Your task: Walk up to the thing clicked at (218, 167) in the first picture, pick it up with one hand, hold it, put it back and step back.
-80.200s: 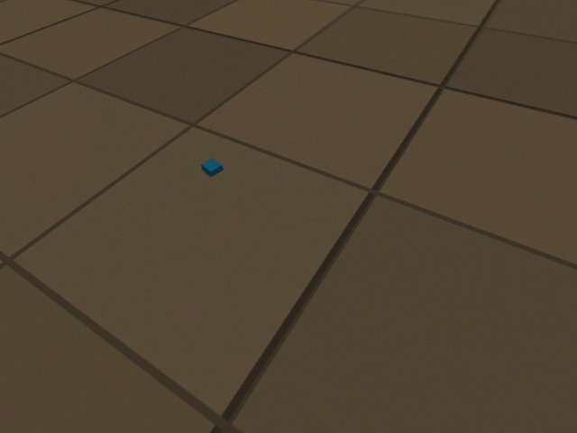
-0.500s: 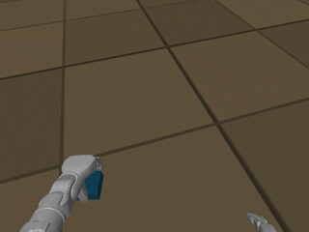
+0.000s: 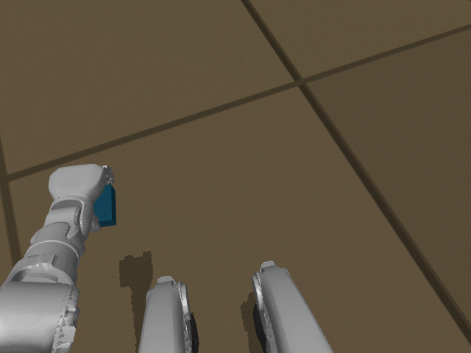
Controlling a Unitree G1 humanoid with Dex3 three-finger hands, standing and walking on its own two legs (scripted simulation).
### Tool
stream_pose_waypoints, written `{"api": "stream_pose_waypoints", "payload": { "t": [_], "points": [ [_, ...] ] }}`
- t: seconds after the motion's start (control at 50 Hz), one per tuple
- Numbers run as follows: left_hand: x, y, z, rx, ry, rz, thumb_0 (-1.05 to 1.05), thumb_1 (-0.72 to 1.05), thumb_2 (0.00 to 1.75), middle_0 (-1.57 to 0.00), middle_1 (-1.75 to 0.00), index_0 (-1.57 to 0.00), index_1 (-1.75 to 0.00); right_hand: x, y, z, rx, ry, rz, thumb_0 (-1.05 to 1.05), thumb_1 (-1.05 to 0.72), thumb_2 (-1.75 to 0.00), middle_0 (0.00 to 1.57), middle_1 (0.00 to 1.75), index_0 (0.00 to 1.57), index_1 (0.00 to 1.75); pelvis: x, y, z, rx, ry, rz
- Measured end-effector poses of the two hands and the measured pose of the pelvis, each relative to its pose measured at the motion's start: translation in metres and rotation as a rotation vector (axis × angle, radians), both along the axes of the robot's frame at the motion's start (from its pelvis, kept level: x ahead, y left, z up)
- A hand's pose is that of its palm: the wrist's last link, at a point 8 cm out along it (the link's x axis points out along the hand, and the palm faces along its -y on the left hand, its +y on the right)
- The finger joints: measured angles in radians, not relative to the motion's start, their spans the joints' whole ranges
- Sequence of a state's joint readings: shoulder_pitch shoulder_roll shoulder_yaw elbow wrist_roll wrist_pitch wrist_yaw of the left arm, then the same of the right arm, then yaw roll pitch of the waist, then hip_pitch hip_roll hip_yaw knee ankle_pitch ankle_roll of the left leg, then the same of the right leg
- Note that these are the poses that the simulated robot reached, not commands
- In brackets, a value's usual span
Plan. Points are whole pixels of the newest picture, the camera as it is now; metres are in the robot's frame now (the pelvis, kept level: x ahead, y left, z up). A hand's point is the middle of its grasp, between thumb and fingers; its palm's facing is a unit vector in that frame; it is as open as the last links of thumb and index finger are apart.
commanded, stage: crouch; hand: left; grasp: from above
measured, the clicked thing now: (90, 207) +0.44 +0.25 -0.16
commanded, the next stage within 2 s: lower in 1.26 s
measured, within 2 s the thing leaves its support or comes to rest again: neither
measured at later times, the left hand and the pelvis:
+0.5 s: hand (117, 207) +0.49 +0.23 -0.31, palm faces -0.45 -0.02 -0.89, open 9.9 cm; pelvis +0.00 +0.00 -0.14, yaw -3 degrees
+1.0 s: hand (124, 207) +0.51 +0.24 -0.38, palm faces -0.47 -0.01 -0.88, open 9.9 cm; pelvis -0.01 +0.00 -0.20, yaw -7 degrees
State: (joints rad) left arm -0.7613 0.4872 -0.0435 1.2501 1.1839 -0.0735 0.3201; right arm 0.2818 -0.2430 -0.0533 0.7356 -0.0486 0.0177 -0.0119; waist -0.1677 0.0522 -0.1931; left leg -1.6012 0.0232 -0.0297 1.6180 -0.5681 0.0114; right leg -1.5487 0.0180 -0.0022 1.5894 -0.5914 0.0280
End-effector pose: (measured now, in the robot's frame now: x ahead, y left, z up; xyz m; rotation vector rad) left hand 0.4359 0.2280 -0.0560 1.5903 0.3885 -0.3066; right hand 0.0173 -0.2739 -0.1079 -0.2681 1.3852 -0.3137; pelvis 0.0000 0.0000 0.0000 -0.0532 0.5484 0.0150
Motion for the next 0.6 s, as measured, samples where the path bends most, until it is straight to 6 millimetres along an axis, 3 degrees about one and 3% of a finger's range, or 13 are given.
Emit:
{"api": "stream_pose_waypoints", "payload": {
  "t": [0.14, 0.32, 0.46, 0.6],
  "points": [
    [0.015, 0.003, -0.067, -0.020, 0.033, -0.010, -0.01, 0.08, 0.25, -0.77, -0.31, -0.80, -0.27, -0.007, 0.009, -0.052, 0.020, 0.033, 0.024, 0.01, -0.89, -0.89, 0.21, 0.30, 0.21, 0.30, -0.007, 0.001, -0.052, -0.018, 0.070, -0.002],
    [0.039, 0.007, -0.143, -0.042, 0.022, -0.012, -0.01, 0.11, 0.20, -0.77, -0.30, -0.80, -0.26, 0.008, 0.004, -0.100, 0.023, 0.065, 0.099, 0.00, -0.89, -0.89, 0.21, 0.30, 0.21, 0.30, -0.006, -0.002, -0.105, -0.037, 0.136, -0.005],
    [0.052, 0.007, -0.184, -0.055, 0.024, 0.001, -0.01, 0.11, 0.18, -0.78, -0.27, -0.81, -0.23, 0.015, -0.002, -0.123, 0.021, 0.082, 0.131, 0.00, -0.90, -0.89, 0.21, 0.30, 0.21, 0.30, -0.004, -0.003, -0.133, -0.049, 0.145, -0.018],
    [0.062, 0.007, -0.211, -0.054, 0.035, 0.005, -0.01, 0.11, 0.17, -0.80, -0.26, -0.83, -0.22, 0.006, -0.004, -0.140, 0.025, 0.111, 0.126, 0.00, -0.90, -0.89, 0.21, 0.30, 0.21, 0.30, -0.005, -0.003, -0.155, -0.058, 0.140, -0.029]
  ]
}}
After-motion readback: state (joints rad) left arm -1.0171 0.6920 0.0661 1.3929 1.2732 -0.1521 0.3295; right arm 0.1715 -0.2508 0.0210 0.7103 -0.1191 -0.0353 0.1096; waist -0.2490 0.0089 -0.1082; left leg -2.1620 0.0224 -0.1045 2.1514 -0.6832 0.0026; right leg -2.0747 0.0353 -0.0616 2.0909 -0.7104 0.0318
